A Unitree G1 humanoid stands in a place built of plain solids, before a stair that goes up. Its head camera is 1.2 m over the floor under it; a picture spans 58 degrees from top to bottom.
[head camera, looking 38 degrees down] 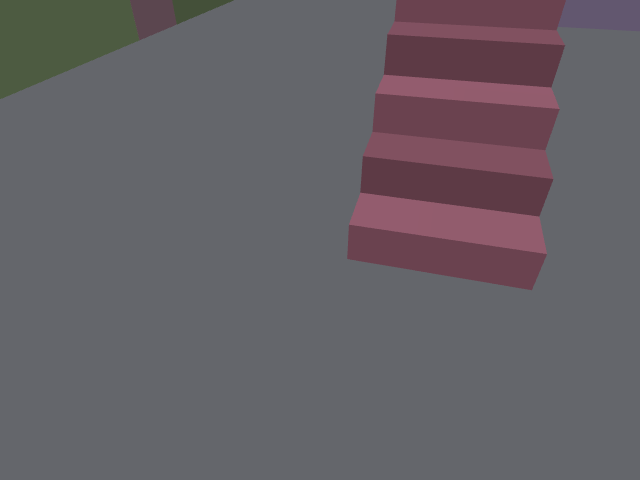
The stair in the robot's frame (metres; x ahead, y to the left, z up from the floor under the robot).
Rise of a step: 0.18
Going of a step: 0.24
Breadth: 0.74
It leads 15 degrees to the right of straight ahead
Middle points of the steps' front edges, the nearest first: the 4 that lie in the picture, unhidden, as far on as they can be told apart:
1.31 -0.47 0.18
1.54 -0.53 0.37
1.77 -0.60 0.55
2.01 -0.66 0.73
